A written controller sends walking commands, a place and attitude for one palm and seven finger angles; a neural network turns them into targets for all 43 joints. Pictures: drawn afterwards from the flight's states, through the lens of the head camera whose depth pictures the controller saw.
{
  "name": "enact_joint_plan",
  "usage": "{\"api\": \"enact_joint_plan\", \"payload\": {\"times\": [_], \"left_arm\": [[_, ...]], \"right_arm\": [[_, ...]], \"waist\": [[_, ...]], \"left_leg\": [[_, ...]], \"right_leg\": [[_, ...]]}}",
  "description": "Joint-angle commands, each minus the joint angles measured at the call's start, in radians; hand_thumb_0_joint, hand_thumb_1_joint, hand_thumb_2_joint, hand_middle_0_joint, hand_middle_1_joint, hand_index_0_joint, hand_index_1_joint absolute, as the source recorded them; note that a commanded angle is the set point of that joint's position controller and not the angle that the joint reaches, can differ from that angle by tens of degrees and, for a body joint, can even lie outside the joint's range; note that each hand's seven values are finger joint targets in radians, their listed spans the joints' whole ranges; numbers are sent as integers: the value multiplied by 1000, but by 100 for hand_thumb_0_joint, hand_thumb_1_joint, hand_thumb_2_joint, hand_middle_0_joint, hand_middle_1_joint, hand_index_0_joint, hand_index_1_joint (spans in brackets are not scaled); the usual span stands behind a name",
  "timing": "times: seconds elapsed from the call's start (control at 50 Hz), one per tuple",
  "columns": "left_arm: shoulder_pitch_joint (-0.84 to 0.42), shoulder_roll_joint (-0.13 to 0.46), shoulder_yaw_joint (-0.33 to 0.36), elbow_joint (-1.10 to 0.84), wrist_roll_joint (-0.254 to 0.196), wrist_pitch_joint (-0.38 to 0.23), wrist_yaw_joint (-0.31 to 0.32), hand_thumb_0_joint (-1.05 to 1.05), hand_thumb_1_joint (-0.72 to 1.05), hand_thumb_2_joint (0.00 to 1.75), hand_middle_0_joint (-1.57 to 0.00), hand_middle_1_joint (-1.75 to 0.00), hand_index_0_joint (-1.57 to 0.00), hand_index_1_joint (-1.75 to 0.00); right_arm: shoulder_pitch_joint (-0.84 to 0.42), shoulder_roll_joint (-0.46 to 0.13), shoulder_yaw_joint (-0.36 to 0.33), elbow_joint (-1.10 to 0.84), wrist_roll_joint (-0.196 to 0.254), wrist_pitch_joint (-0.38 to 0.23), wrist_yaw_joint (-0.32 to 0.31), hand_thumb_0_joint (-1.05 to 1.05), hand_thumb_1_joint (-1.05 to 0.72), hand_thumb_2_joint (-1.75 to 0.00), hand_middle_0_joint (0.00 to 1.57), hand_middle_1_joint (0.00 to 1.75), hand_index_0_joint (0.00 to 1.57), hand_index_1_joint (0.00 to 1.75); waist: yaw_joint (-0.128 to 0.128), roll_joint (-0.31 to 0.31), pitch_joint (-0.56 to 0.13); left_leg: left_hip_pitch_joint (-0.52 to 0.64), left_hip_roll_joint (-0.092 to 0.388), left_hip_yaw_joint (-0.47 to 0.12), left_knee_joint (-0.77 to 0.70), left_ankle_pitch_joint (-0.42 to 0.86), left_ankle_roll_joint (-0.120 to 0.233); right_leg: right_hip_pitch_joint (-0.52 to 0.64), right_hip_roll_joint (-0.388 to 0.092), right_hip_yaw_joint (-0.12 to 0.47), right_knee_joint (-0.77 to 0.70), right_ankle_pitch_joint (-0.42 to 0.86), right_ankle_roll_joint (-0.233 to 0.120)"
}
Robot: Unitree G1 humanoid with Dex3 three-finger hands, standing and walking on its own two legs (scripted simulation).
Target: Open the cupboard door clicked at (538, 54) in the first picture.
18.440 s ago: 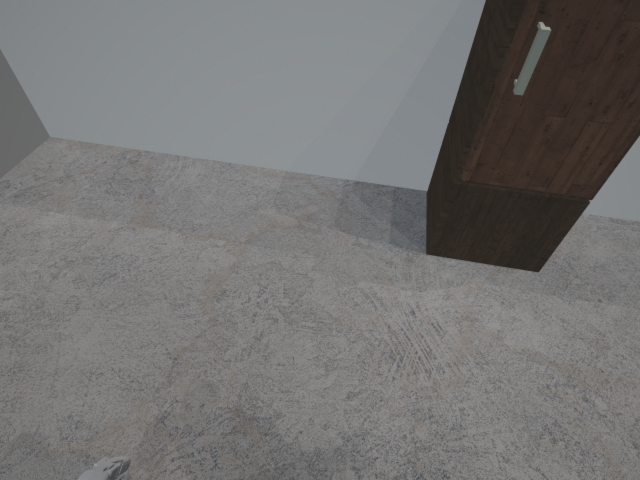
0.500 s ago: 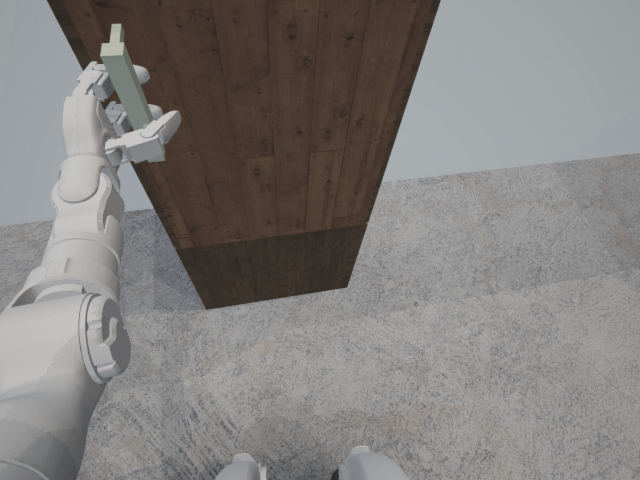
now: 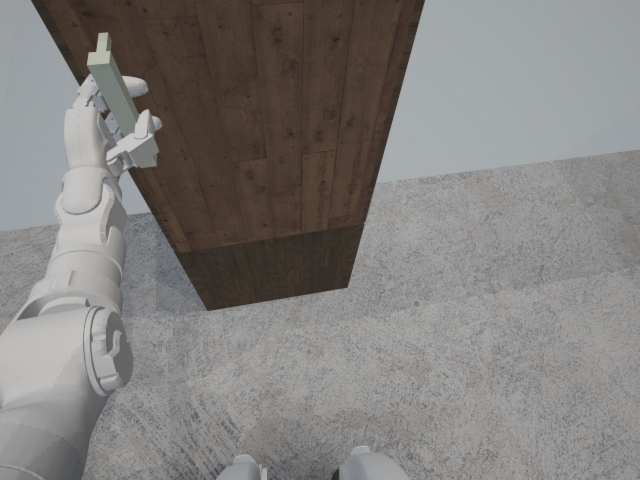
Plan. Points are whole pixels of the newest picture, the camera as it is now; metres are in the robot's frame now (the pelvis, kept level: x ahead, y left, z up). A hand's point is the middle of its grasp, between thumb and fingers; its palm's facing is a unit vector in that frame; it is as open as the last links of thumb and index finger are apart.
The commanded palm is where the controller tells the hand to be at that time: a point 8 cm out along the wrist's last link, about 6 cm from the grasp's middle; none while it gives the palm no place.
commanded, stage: pull the door open along its arc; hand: left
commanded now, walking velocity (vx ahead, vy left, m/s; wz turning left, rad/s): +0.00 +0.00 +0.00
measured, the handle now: (128, 105) +0.57 +0.20 +0.11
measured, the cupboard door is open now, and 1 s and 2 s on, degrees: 1 41 36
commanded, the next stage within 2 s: open thumb and fingers to let go in 0.92 s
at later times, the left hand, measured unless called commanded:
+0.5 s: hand (195, 220) +0.39 +0.10 +0.11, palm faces +0.33 -0.94 +0.07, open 6.2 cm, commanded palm +0.33 +0.15 +0.11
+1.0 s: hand (279, 286) +0.30 +0.02 +0.12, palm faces +0.31 -0.95 -0.06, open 6.2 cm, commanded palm +0.26 +0.07 +0.11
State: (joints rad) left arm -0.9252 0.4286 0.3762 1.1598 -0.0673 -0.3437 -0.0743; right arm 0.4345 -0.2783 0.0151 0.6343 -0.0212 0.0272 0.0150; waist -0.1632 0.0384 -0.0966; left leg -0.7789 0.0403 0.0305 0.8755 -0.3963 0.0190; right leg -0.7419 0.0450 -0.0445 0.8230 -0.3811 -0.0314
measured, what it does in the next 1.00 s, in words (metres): stands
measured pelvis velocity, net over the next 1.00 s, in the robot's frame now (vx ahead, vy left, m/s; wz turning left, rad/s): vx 0.02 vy -0.04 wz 0.07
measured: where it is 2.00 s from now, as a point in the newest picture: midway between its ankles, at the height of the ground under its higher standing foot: outside the picture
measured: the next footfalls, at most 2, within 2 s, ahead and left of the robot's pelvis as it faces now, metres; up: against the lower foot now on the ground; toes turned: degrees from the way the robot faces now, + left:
none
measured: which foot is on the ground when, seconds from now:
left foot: down 0.00-1.00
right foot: down 0.00-1.00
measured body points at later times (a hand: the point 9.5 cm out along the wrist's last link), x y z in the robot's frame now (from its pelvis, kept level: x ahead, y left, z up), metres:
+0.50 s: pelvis +0.02 -0.01 +0.02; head +0.04 -0.02 +0.47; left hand +0.36 +0.15 +0.11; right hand +0.17 -0.24 -0.09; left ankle +0.01 +0.11 -0.69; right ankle +0.00 -0.10 -0.69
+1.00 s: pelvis +0.02 -0.04 +0.02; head +0.01 -0.07 +0.47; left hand +0.28 +0.07 +0.12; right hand +0.21 -0.24 -0.07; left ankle +0.01 +0.11 -0.69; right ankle +0.00 -0.10 -0.69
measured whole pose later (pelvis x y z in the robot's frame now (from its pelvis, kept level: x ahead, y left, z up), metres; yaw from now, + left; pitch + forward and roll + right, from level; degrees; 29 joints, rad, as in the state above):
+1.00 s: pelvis +0.02 -0.04 +0.02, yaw +4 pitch +2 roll +0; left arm 0.09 -0.06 -0.33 -0.05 0.03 0.08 0.58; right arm 0.16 -0.18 0.01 0.59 -0.05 0.08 0.04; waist -0.03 0.06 -0.07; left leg -0.35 0.03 -0.03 0.69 -0.37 -0.03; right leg -0.31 0.04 -0.10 0.69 -0.40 -0.08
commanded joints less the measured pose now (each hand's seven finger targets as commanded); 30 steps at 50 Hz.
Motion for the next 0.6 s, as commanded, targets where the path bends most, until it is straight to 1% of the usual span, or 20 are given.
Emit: {"api": "enact_joint_plan", "payload": {"times": [0.0,0.02,0.06,0.08,0.14,0.18,0.24,0.26,0.28,0.3,0.32,0.34,0.4,0.44,0.46,0.48,0.5,0.52,0.54,0.58], "left_arm": [[-309,187,-4,-309,-31,-84,-19,0,90,90,-40,-135,-40,-135],[-265,174,-9,-323,-37,-77,-20,0,90,90,-40,-135,-40,-135],[-181,165,-3,-394,-53,-71,-20,0,90,90,-40,-135,-40,-135],[-131,151,-6,-424,-63,-64,-20,0,90,90,-40,-135,-40,-135],[40,95,-29,-539,-89,-45,-20,0,90,90,-40,-135,-40,-135],[121,64,-52,-604,-95,-26,-16,0,90,90,-40,-135,-40,-135],[224,21,-77,-729,-107,-6,2,0,90,90,-40,-135,-40,-135],[244,-31,13,-795,-161,12,117,0,90,90,-40,-135,-40,-135],[293,-114,-70,-825,-138,30,175,0,90,90,-40,-135,-40,-135],[357,-150,-78,-858,-136,46,218,0,90,90,-40,-135,-40,-135],[372,-169,-82,-904,-124,56,276,0,90,90,-40,-135,-40,-135],[413,-188,-110,-946,-92,62,324,0,90,90,-40,-135,-40,-135],[454,-297,-228,-1045,-3,99,443,0,90,90,-40,-135,-40,-135],[445,-353,-280,-1074,45,132,529,0,90,90,-40,-135,-40,-135],[450,-404,-325,-1103,62,151,564,0,90,90,-40,-135,-40,-135],[439,-443,-357,-1122,77,167,600,0,90,90,-40,-135,-40,-135],[460,-486,-390,-1123,89,188,630,0,90,90,-40,-135,-40,-135],[453,-509,-424,-1156,110,199,654,0,90,90,-40,-135,-40,-135],[493,-537,-454,-1160,126,215,671,0,90,90,-40,-135,-40,-135],[513,-594,-503,-1180,150,242,715,0,90,90,-40,-135,-40,-135]], "right_arm": [[107,-152,-62,-82,13,-17,-8,0,-90,-90,20,30,20,30],[102,-149,-61,-90,16,-15,-7,0,-90,-90,20,30,20,30],[83,-145,-64,-105,23,-15,-5,0,-90,-90,20,30,20,30],[74,-141,-65,-113,27,-15,-5,0,-90,-90,20,30,20,30],[37,-132,-67,-143,37,-21,-2,0,-90,-90,20,30,20,30],[8,-125,-66,-153,44,-25,-1,0,-90,-90,20,30,20,30],[-34,-117,-66,-174,48,-36,0,0,-90,-90,20,30,20,30],[-74,-85,-65,-179,47,-44,2,0,-90,-90,20,30,20,30],[-89,-82,-61,-178,42,-54,8,0,-90,-90,20,30,20,30],[-99,-80,-63,-182,39,-61,15,0,-90,-90,20,30,20,30],[-113,-75,-63,-180,33,-65,18,0,-90,-90,20,30,20,30],[-122,-72,-62,-182,24,-67,22,0,-90,-90,20,30,20,30],[-155,-58,-63,-184,2,-61,34,0,-90,-90,20,30,20,30],[-187,-50,-63,-183,-9,-52,29,0,-90,-90,20,30,20,30],[-211,-42,-61,-189,-14,-47,29,0,-90,-90,20,30,20,30],[-226,-37,-60,-188,-18,-43,26,0,-90,-90,20,30,20,30],[-246,-31,-57,-189,-21,-38,25,0,-90,-90,20,30,20,30],[-255,-29,-57,-188,-26,-34,24,0,-90,-90,20,30,20,30],[-263,-24,-59,-189,-32,-28,21,0,-90,-90,20,30,20,30],[-295,-13,-56,-189,-34,-18,20,0,-90,-90,20,30,20,30]], "waist": [[43,60,-489],[53,35,-479],[72,50,-476],[81,20,-468],[109,-21,-433],[116,-18,-387],[130,-14,-351],[194,-11,-341],[168,-1,-315],[175,-27,-301],[180,-39,-305],[185,-62,-304],[169,-50,-301],[159,-91,-272],[156,-73,-268],[150,-83,-264],[154,-75,-247],[143,-79,-257],[145,-96,-254],[146,-92,-247]], "left_leg": [[347,-32,-41,-77,383,14],[337,-34,-38,-85,387,16],[347,-36,-29,-97,407,18],[343,-36,-23,-103,414,20],[328,-41,-8,-123,427,25],[330,-41,2,-138,424,25],[353,-44,8,-156,412,24],[333,-46,11,-168,412,12],[360,-45,11,-176,410,6],[364,-41,7,-179,413,3],[367,-41,5,-180,415,-1],[375,-38,0,-183,437,-1],[401,-35,1,-183,440,-4],[401,-31,-8,-186,403,-4],[407,-32,-6,-192,381,-6],[413,-32,-10,-192,373,-7],[415,-33,-12,-194,352,-10],[427,-32,-15,-192,349,-10],[430,-29,-18,-192,345,-9],[437,-30,-23,-192,341,-12]], "right_leg": [[241,18,28,-90,420,12],[267,18,28,-93,435,12],[299,17,30,-99,469,11],[330,17,30,-104,492,11],[395,12,32,-115,554,11],[401,7,32,-125,574,16],[415,1,32,-141,561,16],[426,0,17,-154,522,16],[412,1,10,-155,508,17],[404,0,-2,-157,494,17],[411,-3,-3,-155,486,17],[425,-4,-5,-149,494,15],[414,-17,-3,-142,495,18],[404,-22,-2,-154,446,18],[401,-28,0,-161,423,18],[397,-31,-3,-164,405,17],[392,-33,-2,-174,380,15],[390,-36,-3,-175,370,14],[394,-35,-4,-180,366,12],[398,-41,-7,-183,360,7]]}}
